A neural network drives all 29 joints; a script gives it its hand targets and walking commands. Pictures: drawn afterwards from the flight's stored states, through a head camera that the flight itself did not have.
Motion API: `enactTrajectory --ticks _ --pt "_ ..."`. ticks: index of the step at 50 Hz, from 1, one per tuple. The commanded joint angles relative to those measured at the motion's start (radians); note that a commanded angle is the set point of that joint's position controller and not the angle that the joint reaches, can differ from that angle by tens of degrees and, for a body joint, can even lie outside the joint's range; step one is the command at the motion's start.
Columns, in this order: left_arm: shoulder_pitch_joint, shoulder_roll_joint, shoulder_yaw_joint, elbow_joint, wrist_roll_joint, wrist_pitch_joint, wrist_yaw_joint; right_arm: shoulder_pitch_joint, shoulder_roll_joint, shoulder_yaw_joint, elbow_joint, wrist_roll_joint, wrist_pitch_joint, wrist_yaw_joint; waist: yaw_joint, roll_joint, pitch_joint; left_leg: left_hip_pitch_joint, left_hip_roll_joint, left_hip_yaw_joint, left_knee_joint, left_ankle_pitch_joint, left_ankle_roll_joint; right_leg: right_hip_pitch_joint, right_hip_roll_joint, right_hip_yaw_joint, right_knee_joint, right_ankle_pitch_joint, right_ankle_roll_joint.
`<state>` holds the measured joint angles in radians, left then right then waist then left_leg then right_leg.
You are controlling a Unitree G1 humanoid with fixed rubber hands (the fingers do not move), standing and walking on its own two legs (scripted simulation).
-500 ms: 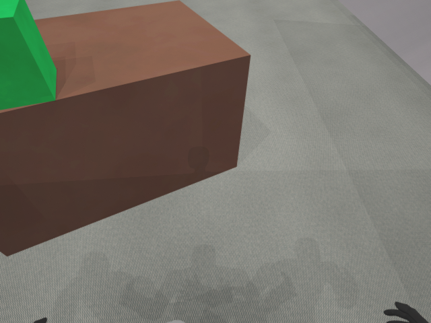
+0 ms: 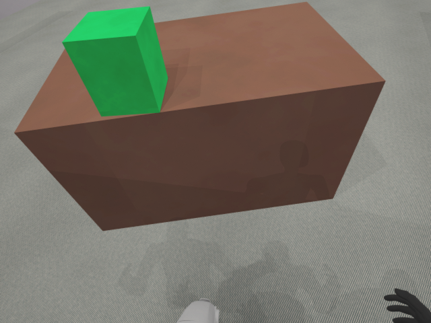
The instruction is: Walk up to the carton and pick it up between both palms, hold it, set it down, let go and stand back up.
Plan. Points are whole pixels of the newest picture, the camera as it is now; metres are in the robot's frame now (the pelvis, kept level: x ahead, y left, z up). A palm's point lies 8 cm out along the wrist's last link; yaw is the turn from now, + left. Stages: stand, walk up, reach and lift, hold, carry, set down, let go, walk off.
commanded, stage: walk up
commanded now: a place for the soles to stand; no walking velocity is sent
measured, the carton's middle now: (124, 63) +0.84 +0.38 +0.07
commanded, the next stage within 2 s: none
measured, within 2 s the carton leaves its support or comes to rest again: neither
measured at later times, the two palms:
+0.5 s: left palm (64, 261) +0.25 +0.39 -0.07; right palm (360, 236) +0.33 -0.26 -0.09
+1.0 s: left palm (34, 237) +0.32 +0.51 -0.09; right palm (278, 154) +0.55 -0.10 -0.06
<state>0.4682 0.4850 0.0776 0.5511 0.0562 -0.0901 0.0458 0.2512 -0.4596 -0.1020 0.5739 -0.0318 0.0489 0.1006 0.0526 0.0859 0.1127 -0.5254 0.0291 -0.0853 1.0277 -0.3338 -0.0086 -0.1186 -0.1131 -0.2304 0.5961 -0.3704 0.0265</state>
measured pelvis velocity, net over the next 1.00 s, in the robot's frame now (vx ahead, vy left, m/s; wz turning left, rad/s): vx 0.33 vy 0.17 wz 0.27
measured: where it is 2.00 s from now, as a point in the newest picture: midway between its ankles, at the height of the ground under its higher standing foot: (202, 280)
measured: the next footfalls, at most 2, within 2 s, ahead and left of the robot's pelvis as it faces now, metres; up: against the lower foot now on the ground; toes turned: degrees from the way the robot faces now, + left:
left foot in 0.14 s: +0.21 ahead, +0.19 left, +0.00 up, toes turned +6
right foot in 0.42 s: +0.30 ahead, -0.05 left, +0.00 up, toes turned +4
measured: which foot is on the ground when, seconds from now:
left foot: up 0.00-0.12, down 0.14-0.44, up 0.46-0.78, down 0.80-1.00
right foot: down 0.00-0.14, up 0.16-0.40, down 0.42-0.82, up 0.84-1.00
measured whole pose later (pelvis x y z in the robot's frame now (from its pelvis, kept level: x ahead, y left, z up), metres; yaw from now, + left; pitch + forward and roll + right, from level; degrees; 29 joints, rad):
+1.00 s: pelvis +0.33 +0.17 -0.02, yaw +16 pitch -8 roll +2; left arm 0.41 0.50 0.06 0.53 0.00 0.01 0.00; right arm 0.27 -0.44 -0.06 0.54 -0.02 0.01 0.01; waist 0.02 -0.07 0.14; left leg -0.34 -0.01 0.06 0.78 -0.31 0.03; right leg -0.40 -0.08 0.02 1.23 -0.52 -0.01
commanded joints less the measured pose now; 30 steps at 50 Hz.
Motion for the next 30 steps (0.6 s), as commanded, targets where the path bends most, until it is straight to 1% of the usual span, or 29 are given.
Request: enactTrajectory --ticks 1,3,4,5,6,7,8,9,10,11,12,13,14,15,16,17,18,19,20,21,22,23,24,25,26,27,28,29,30 --pt "-0.024 0.238 0.078 -0.107 -0.008 -0.006 0.002 -0.096 -0.094 -0.021 -0.122 -0.001 -0.021 0.014 0.003 -0.282 -0.004 0.018 0.045 0.058 -0.217 0.047 0.032 -0.003 -0.232 0.13 -0.244 0.298 -0.195" --pt "-0.035 0.245 0.072 -0.121 -0.014 0.009 0.0 -0.079 -0.1 -0.026 -0.113 0.001 -0.022 0.015 -0.015 -0.25 -0.008 0.161 0.012 0.109 -0.291 0.1 0.049 -0.102 -0.239 0.082 -0.217 0.203 -0.176" --pt "-0.033 0.25 0.071 -0.126 -0.019 0.019 0.002 -0.06 -0.102 -0.032 -0.102 -0.003 -0.02 0.013 -0.039 -0.236 -0.024 0.23 -0.009 0.147 -0.303 0.127 0.061 -0.121 -0.253 0.058 -0.17 0.181 -0.169" --pt "-0.039 0.249 0.067 -0.126 -0.022 0.031 -0.001 -0.011 -0.116 -0.04 -0.092 -0.007 -0.021 0.006 -0.074 -0.213 -0.046 0.314 -0.026 0.149 -0.346 0.121 0.077 -0.153 -0.247 0.022 -0.063 0.161 -0.158" --pt "0.001 0.21 0.056 -0.128 -0.025 0.037 -0.01 0.063 -0.172 -0.063 -0.062 -0.009 -0.027 -0.009 -0.111 -0.089 -0.11 0.468 -0.075 0.155 -0.359 0.085 0.104 -0.205 -0.196 -0.022 0.152 0.247 -0.14" --pt "0.038 0.164 0.039 -0.143 -0.035 0.037 -0.024 0.17 -0.241 -0.092 -0.031 -0.011 -0.033 -0.032 -0.173 0.071 -0.175 0.618 -0.043 0.025 -0.38 -0.006 0.158 -0.33 -0.136 -0.027 0.443 0.212 -0.1" --pt "0.029 0.118 0.025 -0.191 -0.048 0.035 -0.042 0.194 -0.335 -0.115 -0.059 0.004 -0.034 -0.057 -0.186 0.274 -0.211 0.644 0.178 -0.492 -0.582 -0.219 0.28 -0.509 0.012 -0.011 0.728 -0.217 -0.041" --pt "-0.09 0.232 0.062 -0.226 -0.065 0.048 -0.044 0.214 -0.344 -0.116 -0.076 0.038 -0.033 -0.064 -0.225 0.112 -0.258 0.597 0.305 -0.769 -0.752 -0.34 0.371 -0.537 0.04 0.176 0.766 -0.292 -0.044" --pt "-0.145 0.237 0.062 -0.231 -0.065 0.05 -0.046 0.16 -0.356 -0.116 -0.084 0.046 -0.032 -0.075 -0.186 -0.026 -0.148 0.503 0.309 -0.713 -0.777 -0.407 0.36 -0.568 0.001 0.237 0.801 -0.239 -0.049" --pt "-0.111 0.219 0.057 -0.195 -0.067 0.05 -0.048 0.118 -0.334 -0.099 -0.079 0.041 -0.032 -0.085 -0.141 -0.051 -0.072 0.429 0.275 -0.58 -0.735 -0.309 0.332 -0.558 -0.036 0.265 0.752 -0.181 -0.058" --pt "-0.062 0.196 0.048 -0.163 -0.068 0.049 -0.048 0.078 -0.307 -0.086 -0.079 0.029 -0.033 -0.09 -0.101 0.033 -0.005 0.373 0.236 -0.506 -0.7 -0.173 0.315 -0.542 -0.043 0.269 0.699 -0.169 -0.06" --pt "-0.004 0.2 0.045 -0.13 -0.063 0.051 -0.042 0.041 -0.286 -0.079 -0.089 0.026 -0.039 -0.092 -0.075 0.068 -0.031 0.303 0.207 -0.425 -0.662 -0.073 0.301 -0.442 -0.047 0.276 0.627 -0.165 -0.058" --pt "0.014 0.196 0.045 -0.119 -0.058 0.052 -0.039 0.007 -0.253 -0.071 -0.097 0.02 -0.04 -0.088 -0.065 0.095 -0.03 0.236 0.179 -0.354 -0.645 -0.052 0.291 -0.374 -0.042 0.273 0.561 -0.172 -0.048" --pt "0.013 0.184 0.042 -0.108 -0.051 0.053 -0.039 0.005 -0.229 -0.064 -0.104 0.014 -0.042 -0.083 -0.073 0.104 -0.025 0.199 0.178 -0.349 -0.649 -0.04 0.298 -0.345 -0.022 0.252 0.511 -0.203 -0.045" --pt "-0.006 0.186 0.041 -0.112 -0.049 0.053 -0.039 0.006 -0.217 -0.061 -0.104 0.011 -0.046 -0.083 -0.079 0.112 -0.014 0.207 0.189 -0.361 -0.633 -0.007 0.301 -0.349 -0.014 0.257 0.444 -0.215 -0.042" --pt "0.003 0.174 0.038 -0.118 -0.052 0.048 -0.035 0.011 -0.214 -0.057 -0.105 0.012 -0.047 -0.082 -0.074 0.126 -0.021 0.2 0.193 -0.343 -0.619 0.036 0.297 -0.324 -0.005 0.248 0.37 -0.205 -0.047" --pt "0.011 0.168 0.037 -0.104 -0.054 0.043 -0.032 0.006 -0.209 -0.055 -0.102 0.01 -0.046 -0.078 -0.068 0.123 -0.032 0.175 0.18 -0.328 -0.595 0.016 0.279 -0.273 0.008 0.239 0.299 -0.156 -0.054" --pt "0.044 0.153 0.039 -0.087 -0.05 0.039 -0.028 -0.028 -0.205 -0.049 -0.111 0.01 -0.043 -0.074 -0.037 0.103 -0.045 0.111 0.157 -0.261 -0.544 0.005 0.248 -0.161 0.026 0.205 0.196 -0.044 -0.066" --pt "0.107 0.152 0.044 -0.061 -0.05 0.031 -0.023 -0.079 -0.189 -0.04 -0.12 0.014 -0.034 -0.068 0.013 0.077 -0.056 -0.023 0.102 -0.205 -0.459 -0.098 0.204 0.008 0.059 0.168 0.078 0.081 -0.065" --pt "0.166 0.173 0.06 -0.036 -0.036 0.027 -0.014 -0.092 -0.15 -0.02 -0.12 0.019 -0.029 -0.061 0.07 -0.034 -0.075 -0.159 0.033 -0.163 -0.322 -0.259 0.139 0.173 0.072 0.202 0.023 0.075 -0.07" --pt "0.205 0.259 0.084 -0.037 -0.017 0.026 -0.003 -0.085 -0.069 0.006 -0.141 0.018 -0.033 -0.054 0.107 -0.278 -0.077 -0.307 -0.116 -0.057 -0.018 -0.319 0.055 0.2 -0.15 0.576 -0.178 -0.264 -0.116" --pt "0.188 0.319 0.101 -0.072 -0.006 0.026 0.003 -0.076 -0.138 -0.015 -0.164 0.018 -0.023 -0.063 0.096 -0.266 -0.03 -0.345 -0.141 -0.081 0.158 -0.34 0.025 0.098 -0.372 0.968 -0.397 -0.547 -0.217" --pt "0.1 0.306 0.089 -0.106 -0.009 0.016 0.012 -0.063 -0.193 -0.035 -0.177 0.004 -0.024 -0.07 0.054 -0.193 0.07 -0.369 -0.09 -0.157 0.232 -0.295 0.023 0.022 -0.446 1.062 -0.442 -0.62 -0.328" --pt "0.072 0.257 0.078 -0.112 -0.013 0.004 0.018 -0.074 -0.22 -0.046 -0.166 -0.004 -0.031 -0.064 0.047 -0.116 0.124 -0.403 -0.056 -0.156 0.272 -0.214 0.013 0.029 -0.423 0.952 -0.397 -0.537 -0.343" --pt "0.063 0.244 0.075 -0.103 -0.013 -0.005 0.02 -0.034 -0.204 -0.047 -0.148 0.0 -0.039 -0.061 0.023 -0.103 0.108 -0.365 -0.042 -0.139 0.251 -0.17 0.015 0.022 -0.373 0.82 -0.351 -0.354 -0.31" --pt "0.038 0.235 0.071 -0.107 -0.011 -0.008 0.019 -0.001 -0.191 -0.049 -0.139 0.0 -0.047 -0.058 -0.001 -0.121 0.078 -0.315 -0.021 -0.133 0.211 -0.151 0.011 0.018 -0.356 0.73 -0.312 -0.171 -0.291" --pt "0.021 0.228 0.069 -0.111 -0.017 -0.009 0.012 0.019 -0.195 -0.051 -0.128 -0.001 -0.052 -0.055 -0.005 -0.178 0.062 -0.261 -0.02 -0.118 0.168 -0.137 0.0 0.006 -0.326 0.625 -0.287 -0.002 -0.277" --pt "0.012 0.234 0.068 -0.114 -0.018 -0.011 0.007 0.027 -0.179 -0.051 -0.125 -0.002 -0.052 -0.05 -0.015 -0.222 0.058 -0.231 -0.018 -0.104 0.153 -0.115 -0.008 0.0 -0.326 0.539 -0.258 0.184 -0.278" --pt "0.02 0.218 0.065 -0.114 -0.018 -0.01 0.002 0.014 -0.162 -0.045 -0.129 -0.002 -0.049 -0.045 -0.009 -0.243 0.043 -0.201 -0.021 -0.081 0.126 -0.087 -0.012 0.003 -0.301 0.461 -0.237 0.311 -0.272"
